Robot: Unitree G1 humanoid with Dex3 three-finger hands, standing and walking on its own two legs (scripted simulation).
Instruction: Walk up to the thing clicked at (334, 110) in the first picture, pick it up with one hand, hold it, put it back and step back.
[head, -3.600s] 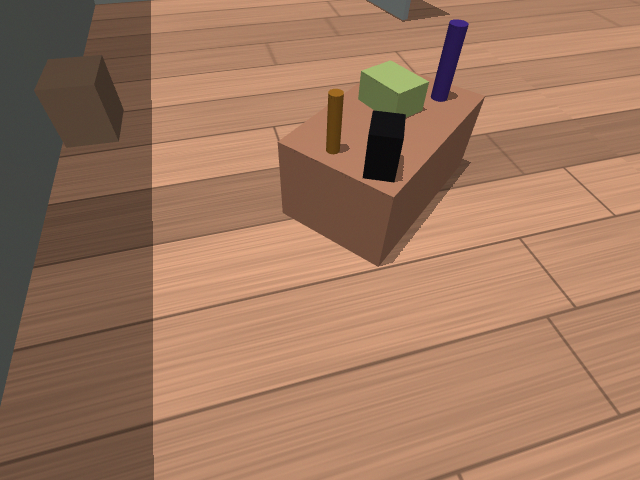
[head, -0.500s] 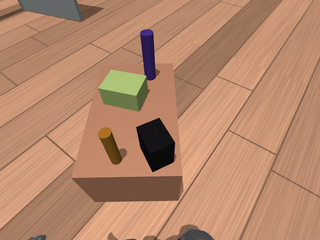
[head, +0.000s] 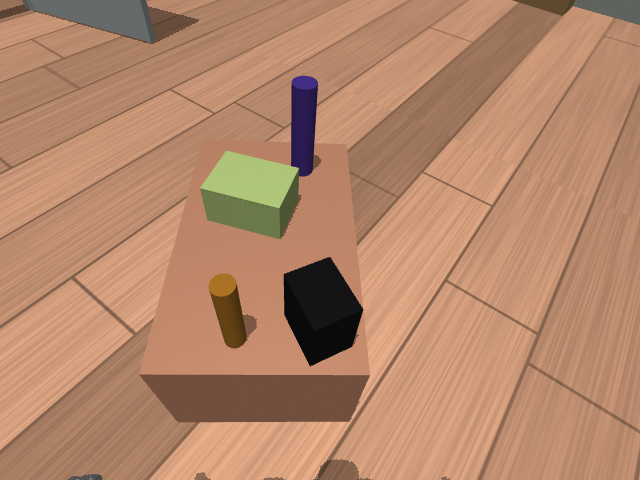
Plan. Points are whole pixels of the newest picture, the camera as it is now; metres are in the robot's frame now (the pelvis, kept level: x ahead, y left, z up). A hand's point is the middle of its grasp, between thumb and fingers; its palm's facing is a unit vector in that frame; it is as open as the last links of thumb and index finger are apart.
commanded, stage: walk up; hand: left
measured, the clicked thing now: (229, 314) +0.46 +0.18 -0.27
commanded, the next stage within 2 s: stand in 1.16 s
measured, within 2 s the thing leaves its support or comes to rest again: neither
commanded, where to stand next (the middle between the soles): +0.07 -0.04 m, yaw +2 degrees
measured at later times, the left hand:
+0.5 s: hand out of the picture +0.10 +0.23 -0.13, palm faces +0.00 -0.95 -0.32, open 7.4 cm
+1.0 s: hand out of the picture +0.12 +0.23 -0.13, palm faces -0.01 -0.95 -0.31, open 7.4 cm
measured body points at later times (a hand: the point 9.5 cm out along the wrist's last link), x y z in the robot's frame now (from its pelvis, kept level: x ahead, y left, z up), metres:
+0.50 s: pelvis +0.01 -0.02 +0.02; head +0.02 -0.02 +0.47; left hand +0.10 +0.28 -0.11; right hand +0.09 -0.32 -0.11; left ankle +0.01 +0.13 -0.72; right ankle +0.04 -0.13 -0.72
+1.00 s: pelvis +0.02 -0.02 +0.02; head +0.03 -0.02 +0.47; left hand +0.12 +0.28 -0.11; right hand +0.09 -0.32 -0.11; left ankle +0.01 +0.13 -0.72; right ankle +0.04 -0.13 -0.72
